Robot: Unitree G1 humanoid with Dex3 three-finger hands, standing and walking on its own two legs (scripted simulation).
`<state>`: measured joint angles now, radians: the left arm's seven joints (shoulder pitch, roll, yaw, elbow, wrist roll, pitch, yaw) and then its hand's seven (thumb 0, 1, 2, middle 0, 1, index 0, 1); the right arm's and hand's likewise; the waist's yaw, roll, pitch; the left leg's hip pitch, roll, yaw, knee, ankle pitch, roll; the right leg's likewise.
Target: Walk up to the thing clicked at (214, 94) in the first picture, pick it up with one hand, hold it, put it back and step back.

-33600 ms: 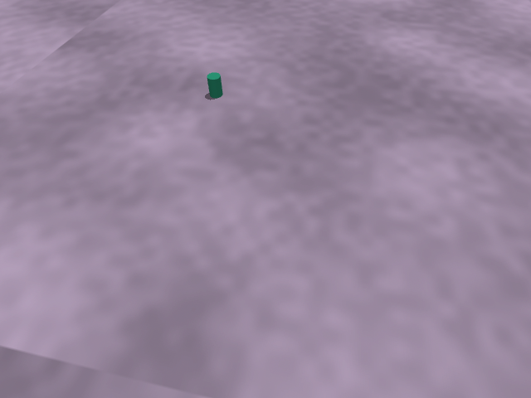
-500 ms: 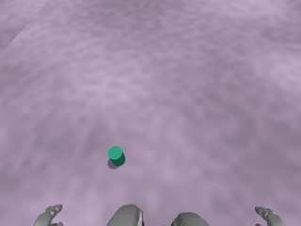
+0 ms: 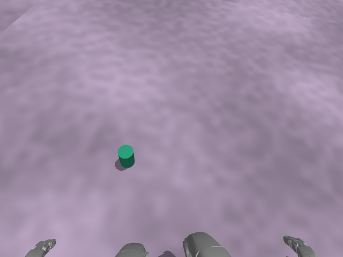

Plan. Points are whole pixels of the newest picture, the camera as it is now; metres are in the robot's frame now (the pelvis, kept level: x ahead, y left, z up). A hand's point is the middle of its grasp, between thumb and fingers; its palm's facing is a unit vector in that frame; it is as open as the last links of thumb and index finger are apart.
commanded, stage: step back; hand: left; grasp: from the side
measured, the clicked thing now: (126, 156) +0.65 +0.23 -0.70
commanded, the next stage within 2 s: stand in 2.00 s
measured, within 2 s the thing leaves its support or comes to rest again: neither
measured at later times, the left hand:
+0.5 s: hand out of the picture -0.05 +0.23 -0.15, palm faces +0.04 -0.91 -0.41, open 7.4 cm
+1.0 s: hand out of the picture -0.28 +0.18 -0.15, palm faces +0.01 -0.92 -0.39, open 7.4 cm
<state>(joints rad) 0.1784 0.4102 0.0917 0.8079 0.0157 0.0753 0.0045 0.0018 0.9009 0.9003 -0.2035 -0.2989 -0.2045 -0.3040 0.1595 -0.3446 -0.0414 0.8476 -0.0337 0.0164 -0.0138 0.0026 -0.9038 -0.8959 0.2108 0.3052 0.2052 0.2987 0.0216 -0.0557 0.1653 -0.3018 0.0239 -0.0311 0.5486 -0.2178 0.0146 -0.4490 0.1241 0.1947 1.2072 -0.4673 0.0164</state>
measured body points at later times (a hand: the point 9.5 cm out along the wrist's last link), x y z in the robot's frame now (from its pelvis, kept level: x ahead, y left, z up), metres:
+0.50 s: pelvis -0.17 -0.04 -0.02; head -0.11 -0.04 +0.43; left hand -0.05 +0.28 -0.12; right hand -0.10 -0.36 -0.14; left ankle -0.20 +0.07 -0.73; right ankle -0.09 -0.17 -0.74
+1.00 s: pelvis -0.33 -0.09 -0.01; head -0.31 -0.10 +0.44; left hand -0.28 +0.23 -0.13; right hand -0.21 -0.40 -0.13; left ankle -0.27 +0.06 -0.70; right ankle -0.33 -0.21 -0.74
